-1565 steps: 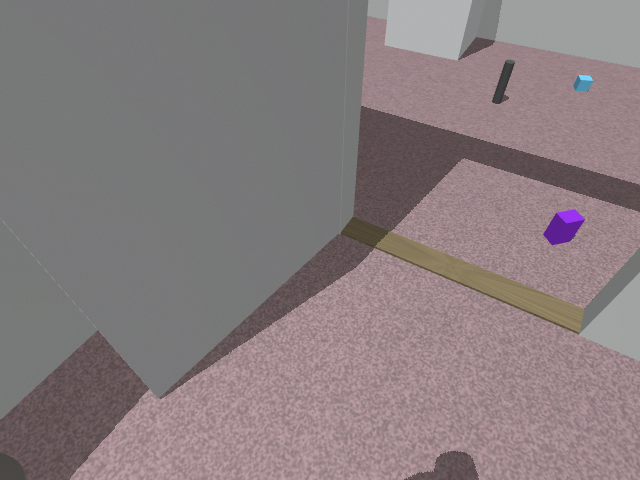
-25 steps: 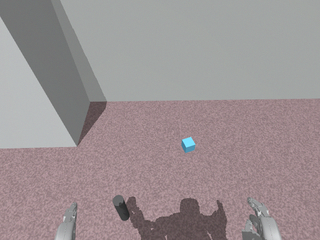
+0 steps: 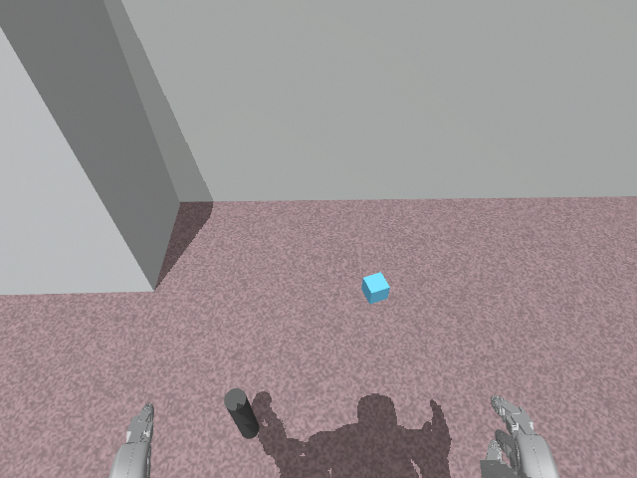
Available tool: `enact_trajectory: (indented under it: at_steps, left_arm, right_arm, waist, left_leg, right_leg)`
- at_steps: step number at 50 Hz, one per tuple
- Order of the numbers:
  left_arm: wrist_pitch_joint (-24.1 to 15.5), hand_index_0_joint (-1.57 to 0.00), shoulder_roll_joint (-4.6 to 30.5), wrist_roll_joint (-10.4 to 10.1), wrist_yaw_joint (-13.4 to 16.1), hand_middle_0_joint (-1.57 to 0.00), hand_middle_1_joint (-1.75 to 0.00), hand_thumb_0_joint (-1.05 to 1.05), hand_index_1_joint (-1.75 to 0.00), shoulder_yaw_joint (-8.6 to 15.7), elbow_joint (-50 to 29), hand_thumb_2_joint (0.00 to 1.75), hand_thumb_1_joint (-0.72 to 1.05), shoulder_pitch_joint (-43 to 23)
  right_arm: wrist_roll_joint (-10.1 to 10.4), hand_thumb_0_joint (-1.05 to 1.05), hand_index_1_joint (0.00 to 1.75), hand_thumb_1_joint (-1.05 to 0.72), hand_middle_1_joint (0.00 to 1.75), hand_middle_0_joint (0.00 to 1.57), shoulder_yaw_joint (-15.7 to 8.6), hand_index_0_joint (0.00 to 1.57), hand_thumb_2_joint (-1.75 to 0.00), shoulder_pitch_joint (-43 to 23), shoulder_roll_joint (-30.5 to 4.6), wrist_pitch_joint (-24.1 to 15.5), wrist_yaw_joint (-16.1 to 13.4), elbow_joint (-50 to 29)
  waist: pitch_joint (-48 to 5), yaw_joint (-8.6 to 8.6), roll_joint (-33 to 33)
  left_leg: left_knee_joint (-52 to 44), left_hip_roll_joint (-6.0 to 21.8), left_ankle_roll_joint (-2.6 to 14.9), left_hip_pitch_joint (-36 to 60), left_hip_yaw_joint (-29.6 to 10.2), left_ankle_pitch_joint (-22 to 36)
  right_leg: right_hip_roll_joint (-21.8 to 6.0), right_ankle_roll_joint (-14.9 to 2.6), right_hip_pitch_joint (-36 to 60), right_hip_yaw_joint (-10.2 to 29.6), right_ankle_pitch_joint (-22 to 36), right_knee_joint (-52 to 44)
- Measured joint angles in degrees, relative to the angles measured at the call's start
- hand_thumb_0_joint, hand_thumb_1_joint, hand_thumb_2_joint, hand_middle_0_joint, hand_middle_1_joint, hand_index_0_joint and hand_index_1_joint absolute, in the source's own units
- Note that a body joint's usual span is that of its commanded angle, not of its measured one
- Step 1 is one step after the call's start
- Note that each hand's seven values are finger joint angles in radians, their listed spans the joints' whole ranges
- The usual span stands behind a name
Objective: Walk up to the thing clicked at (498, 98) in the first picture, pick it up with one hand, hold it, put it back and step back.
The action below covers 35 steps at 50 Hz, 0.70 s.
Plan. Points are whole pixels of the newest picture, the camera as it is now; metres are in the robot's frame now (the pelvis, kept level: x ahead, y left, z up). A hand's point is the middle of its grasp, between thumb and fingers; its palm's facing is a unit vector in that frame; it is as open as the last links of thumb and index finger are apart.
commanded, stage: home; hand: left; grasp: from above
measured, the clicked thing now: (243, 415) +0.41 +0.22 -0.60
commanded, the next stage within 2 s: stand in 0.34 s
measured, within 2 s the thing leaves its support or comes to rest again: neither
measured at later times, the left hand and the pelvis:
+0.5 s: hand out of the picture +0.16 +0.19 -0.07, palm faces +0.03 -0.95 -0.32, open 17.4 cm; pelvis +0.00 +0.00 +0.00, yaw +0 degrees
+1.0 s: hand out of the picture +0.05 +0.25 -0.11, palm faces +0.02 -0.94 -0.33, open 8.0 cm; pelvis -0.02 +0.01 +0.05, yaw +0 degrees
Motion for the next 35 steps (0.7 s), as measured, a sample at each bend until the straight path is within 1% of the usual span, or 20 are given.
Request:
enact_trajectory:
  at_steps: [22,23,24,25,26,28,30,32,35]
  left_arm:
    - [-0.54,-0.06,-0.08,0.04,-0.02,-0.05,-0.05,-0.01,-0.05,0.1,0.1,0.05,-0.55,0.09]
    - [-2.45,-0.06,0.25,1.25,-0.67,-0.05,-0.05,-0.01,-0.05,-0.04,2.61,0.05,-0.55,-1.2]
    - [-4.75,-0.06,0.99,2.6,-1.77,-0.05,-0.05,-0.01,-0.06,-0.25,6.93,0.05,-0.55,-3.45]
    - [-6.58,-0.06,1.83,3.59,-2.87,-0.06,-0.06,-0.01,-0.06,-0.33,11.54,0.05,-0.54,-5.71]
    - [-7.92,-0.08,2.64,4.15,-3.84,-0.07,-0.07,-0.01,-0.08,-0.25,15.77,0.07,-0.53,-7.63]
    - [-9.89,-0.1,4.06,4.3,-5.29,-0.1,-0.11,-0.01,-0.12,0.18,22.61,0.11,-0.48,-10.26]
    - [-11.3,-0.13,5.18,3.97,-6.14,-0.12,-0.16,-0.01,-0.16,0.75,27.71,0.19,-0.41,-11.43]
    - [-12.32,-0.15,5.99,3.57,-6.5,-0.14,-0.19,-0.01,-0.2,1.26,31.97,0.29,-0.31,-11.69]
    - [-13.21,-0.17,6.81,3.24,-6.55,-0.17,-0.23,-0.01,-0.24,1.74,37.65,0.46,-0.13,-11.63]
  right_arm:
    - [-0.08,0.01,0.31,-0.9,0.3,0.2,-0.03,0.2,-0.9,-0.15,-0.13,-0.14,-0.14,0.09]
    - [-1.56,0.01,0.31,-0.9,0.3,0.2,-0.34,0.2,-0.9,-0.81,-0.22,-0.05,0.44,1.22]
    - [-3.19,0.01,0.3,-0.9,0.3,0.2,-0.5,0.2,-0.9,-1.9,-0.65,0.69,1.66,3.37]
    - [-4.34,0.01,0.3,-0.9,0.3,0.2,-0.44,0.2,-0.9,-3.03,-1.24,1.83,3.06,5.82]
    - [-5.02,0.01,0.3,-0.9,0.3,0.2,-0.37,0.2,-0.9,-4.01,-1.84,3.08,4.37,8.08]
    - [-5.11,0.01,0.3,-0.9,0.3,0.21,-0.75,0.2,-0.9,-5.17,-2.82,4.83,6.49,11.45]
    - [-4.53,0.01,0.31,-0.9,0.3,0.21,-1.53,0.21,-0.9,-5.31,-3.68,5.56,7.97,13.64]
    - [-4.08,0.01,0.31,-0.9,0.3,0.21,-2.39,0.21,-0.9,-5.06,-4.49,5.86,8.78,15.44]
    - [-3.74,0.01,0.3,-0.9,0.3,0.21,-3.37,0.21,-0.9,-4.69,-5.54,6.28,9.25,18.02]
  waist:
    - [-0.14,0.03,-0.03]
    - [0.98,0.2,-0.21]
    - [2.25,0.61,-0.64]
    - [3.13,1.0,-1.14]
    - [3.72,1.3,-1.6]
    - [4.73,1.64,-2.22]
    - [5.45,1.83,-2.51]
    - [5.83,1.82,-2.51]
    - [6.2,1.59,-2.37]
  left_leg:
    - [-0.07,0.02,-0.06,-0.02,-0.05,-0.06]
    - [-0.44,-0.14,0.0,1.04,0.04,0.1]
    - [-1.21,-0.44,0.14,2.52,0.29,0.45]
    - [-2.09,-0.77,0.28,3.83,0.56,0.87]
    - [-2.94,-1.06,0.39,4.89,0.78,1.28]
    - [-4.56,-1.45,0.51,6.75,1.05,2.02]
    - [-6.12,-1.64,0.55,8.47,1.24,2.68]
    - [-7.7,-1.71,0.61,10.12,1.37,3.31]
    - [-10.15,-1.86,0.75,12.67,1.52,4.34]
  right_leg:
    - [0.03,-0.05,-0.05,-0.04,-0.11,0.0]
    - [-0.13,-0.1,0.92,0.04,-0.1,-0.13]
    - [-0.44,-0.18,2.15,0.25,-0.03,-0.38]
    - [-0.77,-0.26,3.16,0.49,0.07,-0.67]
    - [-1.06,-0.28,3.97,0.68,0.21,-1.01]
    - [-1.45,-0.21,5.5,0.92,0.6,-1.93]
    - [-1.65,-0.09,7.04,1.09,1.12,-3.17]
    - [-1.7,0.07,8.63,1.2,1.77,-4.71]
    - [-1.85,0.31,11.16,1.31,2.86,-7.2]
